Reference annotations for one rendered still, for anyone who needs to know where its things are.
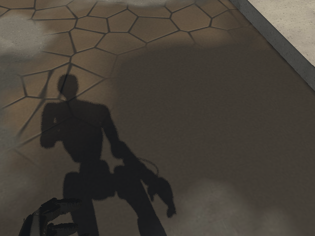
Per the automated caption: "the left robot hand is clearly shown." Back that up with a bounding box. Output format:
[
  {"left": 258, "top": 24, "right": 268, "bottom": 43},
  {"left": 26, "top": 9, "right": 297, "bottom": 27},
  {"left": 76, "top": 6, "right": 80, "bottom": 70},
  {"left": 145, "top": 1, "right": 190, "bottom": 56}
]
[{"left": 19, "top": 198, "right": 91, "bottom": 236}]

